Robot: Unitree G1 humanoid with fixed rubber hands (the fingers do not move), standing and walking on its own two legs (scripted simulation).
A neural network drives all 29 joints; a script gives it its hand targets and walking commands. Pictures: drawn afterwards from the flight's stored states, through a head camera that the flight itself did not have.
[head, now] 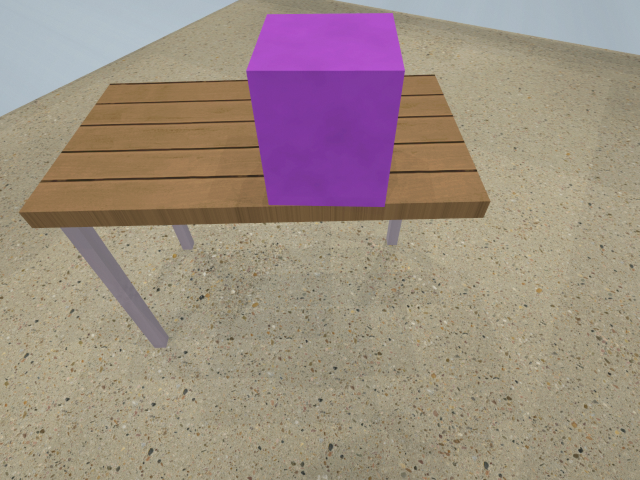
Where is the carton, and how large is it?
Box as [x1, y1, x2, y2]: [246, 13, 404, 206]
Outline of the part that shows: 392,13 267,14 246,72 269,204 384,206 404,73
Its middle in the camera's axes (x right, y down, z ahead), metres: +0.02 -0.25 +0.75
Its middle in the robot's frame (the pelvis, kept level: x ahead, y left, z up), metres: +0.74 +0.00 +0.07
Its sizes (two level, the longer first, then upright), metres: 0.236 0.229 0.279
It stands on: a table, 0.70 m high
